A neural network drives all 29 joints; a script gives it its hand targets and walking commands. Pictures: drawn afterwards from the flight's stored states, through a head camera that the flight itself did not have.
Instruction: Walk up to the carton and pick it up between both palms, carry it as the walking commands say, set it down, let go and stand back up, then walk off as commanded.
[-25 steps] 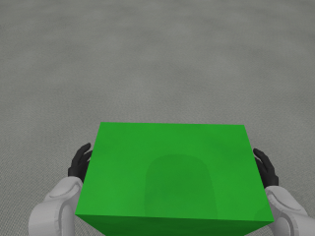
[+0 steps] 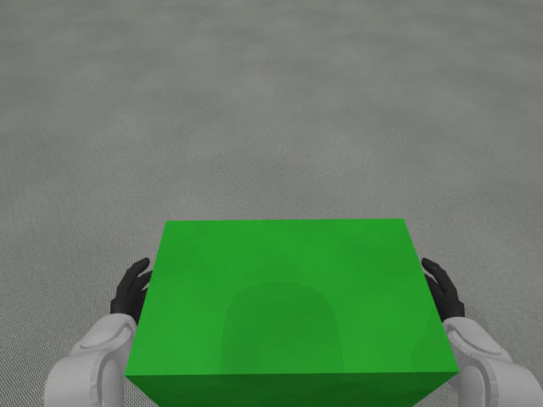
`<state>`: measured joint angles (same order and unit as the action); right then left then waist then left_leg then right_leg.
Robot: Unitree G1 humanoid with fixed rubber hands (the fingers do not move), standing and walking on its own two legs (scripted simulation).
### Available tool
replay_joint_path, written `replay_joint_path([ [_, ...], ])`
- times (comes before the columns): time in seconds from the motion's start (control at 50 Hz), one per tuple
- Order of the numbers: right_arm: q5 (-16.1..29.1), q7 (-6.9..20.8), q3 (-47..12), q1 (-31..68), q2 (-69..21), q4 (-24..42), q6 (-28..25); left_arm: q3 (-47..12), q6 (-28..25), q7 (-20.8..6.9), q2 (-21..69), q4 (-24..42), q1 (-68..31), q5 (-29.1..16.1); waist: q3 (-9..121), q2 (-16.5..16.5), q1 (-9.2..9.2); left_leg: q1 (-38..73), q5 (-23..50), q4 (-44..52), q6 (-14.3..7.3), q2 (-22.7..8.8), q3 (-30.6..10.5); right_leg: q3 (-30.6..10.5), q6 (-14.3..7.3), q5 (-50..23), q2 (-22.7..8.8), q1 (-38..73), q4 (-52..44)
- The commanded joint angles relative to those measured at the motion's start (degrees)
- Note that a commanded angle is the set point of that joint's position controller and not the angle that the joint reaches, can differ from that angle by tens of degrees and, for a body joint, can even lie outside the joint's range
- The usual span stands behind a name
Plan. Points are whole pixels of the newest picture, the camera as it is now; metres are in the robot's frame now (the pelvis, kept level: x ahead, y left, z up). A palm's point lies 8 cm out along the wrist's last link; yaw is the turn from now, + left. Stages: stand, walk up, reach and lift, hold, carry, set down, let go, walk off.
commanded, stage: carry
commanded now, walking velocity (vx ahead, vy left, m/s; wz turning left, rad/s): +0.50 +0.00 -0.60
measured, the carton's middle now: (285, 332) +0.23 +0.00 +0.03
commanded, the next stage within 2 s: none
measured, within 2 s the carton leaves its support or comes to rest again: neither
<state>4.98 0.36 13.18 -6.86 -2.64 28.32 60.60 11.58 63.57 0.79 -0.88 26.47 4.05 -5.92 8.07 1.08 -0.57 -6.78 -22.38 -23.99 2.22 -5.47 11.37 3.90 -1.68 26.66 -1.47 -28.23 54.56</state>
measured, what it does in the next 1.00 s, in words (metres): walks ahead: right foot, then left foot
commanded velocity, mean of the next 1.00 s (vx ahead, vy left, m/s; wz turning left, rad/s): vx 0.01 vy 0.00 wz -0.01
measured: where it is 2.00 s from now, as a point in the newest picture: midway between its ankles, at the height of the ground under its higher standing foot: (363, 167)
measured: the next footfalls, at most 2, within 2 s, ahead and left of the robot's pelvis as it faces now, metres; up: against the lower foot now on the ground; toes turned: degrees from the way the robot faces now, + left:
right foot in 0.12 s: +0.20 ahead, -0.11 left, +0.00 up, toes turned -10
left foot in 0.36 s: +0.35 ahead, +0.06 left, +0.00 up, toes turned +1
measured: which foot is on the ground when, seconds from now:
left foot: down 0.00-0.14, up 0.16-0.34, down 0.36-0.62, up 0.64-0.72, down 0.74-0.94, up 0.96-1.00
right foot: up 0.00-0.10, down 0.12-0.40, up 0.42-0.54, down 0.56-0.80, up 0.82-0.92, down 0.94-1.00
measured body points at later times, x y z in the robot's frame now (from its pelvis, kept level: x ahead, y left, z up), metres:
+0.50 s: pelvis +0.33 -0.04 +0.00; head +0.35 -0.04 +0.45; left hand +0.59 +0.13 +0.06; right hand +0.55 -0.26 +0.06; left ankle +0.31 +0.06 -0.73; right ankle +0.19 -0.11 -0.71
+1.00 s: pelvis +0.61 -0.14 -0.06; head +0.60 -0.16 +0.39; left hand +0.88 +0.01 +0.01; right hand +0.80 -0.38 +0.00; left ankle +0.42 +0.03 -0.68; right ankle +0.49 -0.16 -0.74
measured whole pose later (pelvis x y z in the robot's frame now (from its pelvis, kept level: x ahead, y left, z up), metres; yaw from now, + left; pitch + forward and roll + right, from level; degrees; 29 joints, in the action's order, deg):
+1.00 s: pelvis +0.61 -0.14 -0.06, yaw -4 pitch +3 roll +1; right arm 5.4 0.0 14.9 -9.8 -1.3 31.3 62.6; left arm 12.6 64.3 -0.1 3.7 24.5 2.6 -4.8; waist 5.1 2.0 3.1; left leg -13.3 -35.9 -65.1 3.8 -3.8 -0.1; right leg 10.8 -6.7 39.7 1.5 -15.7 51.5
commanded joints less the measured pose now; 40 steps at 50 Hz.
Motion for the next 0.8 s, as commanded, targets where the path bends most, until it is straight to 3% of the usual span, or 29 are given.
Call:
replay_joint_path([
  [0.0, 11.2, 3.6, -51.3, 28.2, -37.5, 18.5, 0.6, -48.0, -1.6, -5.1, 43.7, 14.0, -22.4, -8.0, 3.7, 7.8, 2.22, 19.9, 64.8, 0.5, -4.0, -12.5, -3.7, 9.8, -0.8, -5.6, 4.7, -3.7, -18.3],
  [0.04, 12.1, 3.9, -51.3, 25.4, -36.9, 16.4, 1.9, -45.7, -1.1, -4.1, 42.4, 12.9, -19.0, -6.1, 10.6, 8.7, 0.90, 9.3, 74.5, -11.3, -0.4, -8.5, 3.2, 14.5, -2.1, -16.1, 10.6, 18.6, -25.3],
  [0.06, 12.6, 4.3, -51.3, 26.5, -35.2, 16.3, 2.3, -44.7, -1.0, -3.4, 42.2, 12.7, -17.5, -4.8, 13.1, 7.8, -1.47, -1.9, 73.7, -23.5, 2.3, -6.6, 3.2, 8.4, -5.7, -24.5, 8.7, 32.9, -25.9],
  [0.08, 13.3, 4.9, -51.9, 27.1, -35.7, 17.4, 2.5, -44.4, -1.0, -3.2, 43.2, 12.3, -15.7, -4.7, 21.8, -2.0, -3.37, -19.5, 43.7, -42.4, 4.7, -2.8, 0.3, -10.3, -13.5, -48.1, -4.1, 52.7, -24.5],
  [0.1, 14.0, 5.5, -53.1, 27.5, -36.0, 18.1, 2.7, -43.3, -1.4, -3.0, 41.0, 12.7, -18.2, -3.7, 20.2, -17.5, -1.13, -35.8, -10.9, -54.9, 5.3, 6.4, -3.6, -32.0, -21.1, -79.4, -19.3, 57.5, -26.5],
  [0.12, 16.3, 6.1, -54.6, 30.2, -36.7, 16.9, 2.9, -42.8, -1.3, -2.4, 41.9, 11.8, -18.5, -3.1, 17.4, -10.8, -1.54, -38.6, -17.8, -60.1, 2.7, 4.5, -8.7, -33.9, -24.3, -84.8, -21.0, 51.8, -27.2],
  [0.16, 16.6, 6.8, -53.5, 30.2, -39.2, 17.2, 1.9, -44.4, -1.2, -2.5, 43.7, 14.9, -20.9, -2.8, 7.8, -2.0, -1.31, -40.9, -18.3, -56.0, 1.3, -0.1, -13.3, -26.1, -18.6, -71.5, -21.3, 41.3, -29.7],
  [0.18, 17.1, 7.3, -53.9, 30.2, -42.5, 16.0, 1.5, -45.9, -1.6, -2.3, 45.4, 17.6, -23.5, -3.9, 8.5, 0.4, -0.37, -38.2, -16.6, -46.3, 1.1, -2.7, -13.1, -22.4, -15.8, -62.6, -20.4, 38.8, -31.1],
  [0.22, 16.0, 7.9, -52.3, 32.5, -44.4, 14.4, 0.6, -48.7, -2.4, -2.8, 47.7, 19.6, -29.2, -5.2, 6.1, -3.3, -0.30, -27.9, -10.3, -24.7, 1.3, -1.5, -9.5, -14.6, -12.8, -57.8, -16.3, 28.6, -33.2],
  [0.28, 12.5, 6.5, -51.2, 26.2, -43.1, 12.1, -0.1, -49.8, -2.2, -4.3, 47.3, 16.4, -24.0, -6.8, 11.1, -8.2, 1.06, -6.5, 11.7, -1.7, 1.6, 4.0, -3.0, -2.4, -6.3, -51.8, -9.3, 21.5, -29.0],
  [0.3, 12.0, 6.2, -51.6, 25.6, -42.4, 13.9, -0.5, -50.2, -2.7, -4.8, 46.8, 17.5, -23.3, -7.3, 14.3, -6.9, 1.81, 0.6, 18.4, 1.2, 1.0, 1.8, -5.3, 0.1, -4.0, -51.4, -7.5, 20.9, -23.6],
  [0.32, 11.8, 5.8, -51.1, 26.7, -41.3, 14.8, -1.0, -50.5, -2.7, -5.2, 47.2, 17.5, -24.4, -7.9, 15.6, 3.1, 1.43, 8.8, 46.6, -0.7, -0.4, -6.3, -12.9, 1.9, -1.0, -37.7, -4.2, 13.7, -18.2],
  [0.34, 10.9, 5.4, -49.5, 23.1, -38.8, 14.6, -0.9, -51.8, -2.4, -5.2, 45.2, 19.4, -23.8, -8.3, 19.4, 16.2, 1.06, 17.6, 71.0, 1.2, -4.4, -15.1, -25.3, 1.9, 2.0, -12.6, 0.9, 7.8, -12.8],
  [0.36, 10.1, 4.6, -48.6, 24.5, -38.7, 15.4, -1.3, -53.1, -2.2, -5.7, 44.8, 21.5, -27.7, -10.0, 18.7, 17.6, 1.64, 21.5, 85.8, -2.2, -9.8, -17.1, -26.9, -1.3, 1.9, 0.6, 3.0, 4.2, -6.9],
  [0.38, 8.1, 4.0, -47.0, 20.2, -38.6, 11.6, -0.6, -53.8, -1.7, -6.1, 45.0, 21.2, -28.9, -11.8, 16.2, 16.2, 2.48, 22.1, 91.8, -3.8, -11.6, -16.8, -26.4, -3.0, 1.4, 4.4, 2.5, 1.6, -7.0],
  [0.42, 8.4, 3.2, -48.4, 21.7, -38.7, 14.1, -0.3, -52.6, -1.8, -6.4, 44.5, 20.4, -26.3, -12.4, 14.1, 10.0, 2.44, 28.4, 89.9, -4.0, -9.5, -13.4, -21.6, -1.0, 0.9, 3.2, 1.4, -6.0, -13.8],
  [0.46, 7.9, 3.2, -48.4, 19.1, -37.5, 13.5, 0.4, -51.7, -1.6, -6.4, 43.9, 18.1, -22.7, -11.7, 16.2, 11.4, 1.84, 29.9, 86.0, -5.6, -7.9, -12.5, -18.0, -0.9, 0.0, 0.2, 0.2, -4.6, -17.7],
  [0.5, 7.0, 3.0, -48.8, 21.6, -36.3, 12.4, 2.1, -48.8, -0.3, -6.5, 42.7, 13.9, -20.9, -10.2, 13.9, 7.7, 0.27, 18.9, 78.7, -8.3, -4.4, -9.8, -11.5, 0.0, -0.2, -17.9, -0.6, 9.6, -32.6],
  [0.52, 7.0, 3.0, -49.5, 24.2, -35.8, 13.9, 2.3, -46.9, -0.3, -6.5, 41.6, 13.2, -20.9, -9.1, 15.0, 1.8, 0.54, 10.6, 68.1, -11.7, -2.6, -6.1, -7.9, -0.8, -0.7, -44.5, -2.5, 19.8, -31.9],
  [0.56, 8.1, 3.3, -51.6, 25.4, -37.2, 16.1, 2.6, -45.3, -0.7, -6.6, 42.3, 13.0, -17.7, -8.4, 13.8, -18.7, 0.69, -13.9, 22.2, -21.5, 1.0, 1.9, -2.7, -6.9, -3.5, -102.4, -10.2, 40.2, -22.3],
  [0.58, 10.2, 3.6, -53.4, 30.7, -38.7, 18.0, 3.4, -43.7, -0.9, -6.2, 43.3, 12.2, -18.7, -7.0, 8.7, -26.2, 0.00, -23.3, -7.7, -18.5, 1.1, 5.1, -4.2, -11.2, -5.6, -113.0, -13.5, 42.6, -22.0],
  [0.6, 11.7, 3.7, -54.8, 31.6, -40.1, 19.8, 3.2, -43.8, -1.2, -6.1, 44.0, 14.1, -19.2, -7.2, 7.1, -26.6, -0.77, -32.1, -13.2, -18.1, 1.4, 6.6, -2.7, -12.1, -6.5, -119.0, -13.6, 50.5, -20.7],
  [0.64, 11.5, 3.7, -53.0, 29.8, -39.0, 16.3, 3.7, -42.8, -0.5, -5.6, 41.6, 14.1, -19.7, -6.6, 3.2, -14.1, -0.77, -31.0, -9.3, -11.2, -0.6, 8.9, -0.8, -9.6, -4.5, -112.1, -12.4, 48.1, -21.9],
  [0.66, 12.0, 4.0, -54.0, 32.1, -38.8, 17.1, 3.7, -43.1, -0.6, -5.8, 40.3, 15.2, -20.6, -6.2, 1.5, -14.7, -0.70, -28.1, -5.4, -10.3, -0.2, 9.3, 0.0, -8.7, -4.0, -109.9, -11.7, 42.7, -21.4],
  [0.7, 11.9, 4.3, -52.8, 29.7, -39.7, 14.1, 3.7, -44.0, -0.8, -5.0, 38.7, 17.0, -23.3, -6.3, 8.2, -7.6, 1.64, -0.2, 28.1, -4.5, -2.4, 5.0, -1.9, -3.4, -2.0, -96.1, -8.1, 24.5, -10.7],
  [0.72, 12.0, 4.5, -52.1, 29.5, -38.8, 14.1, 3.5, -44.7, -0.9, -4.8, 38.3, 18.4, -25.4, -6.1, 11.2, 2.1, 2.31, 16.8, 68.5, -10.2, -6.6, -2.7, -11.9, -0.5, 0.6, -69.4, -4.2, 7.8, 0.9],
  [0.74, 11.5, 4.4, -51.1, 24.8, -38.9, 11.8, 3.0, -46.5, -1.1, -4.9, 37.2, 21.0, -27.5, -7.3, 12.8, 13.7, 3.48, 25.7, 104.0, -11.9, -14.2, -10.4, -23.7, 0.8, 2.2, -29.5, 2.4, -3.8, 11.3],
  [0.76, 10.0, 3.8, -48.7, 22.8, -39.1, 10.1, 2.3, -48.7, -1.2, -5.3, 38.5, 24.1, -31.3, -9.3, 8.4, 23.5, 3.69, 32.4, 117.0, -11.0, -17.4, -13.0, -29.0, -1.0, 1.3, 13.1, 7.2, -16.6, 10.3],
  [0.78, 9.0, 3.5, -48.4, 21.9, -39.2, 9.0, 2.5, -49.6, -1.0, -5.8, 40.0, 23.3, -33.0, -10.7, 1.4, 19.2, 4.44, 32.1, 117.6, -10.9, -16.6, -14.3, -29.9, -1.6, 0.1, 23.5, 5.9, -25.5, 10.6],
])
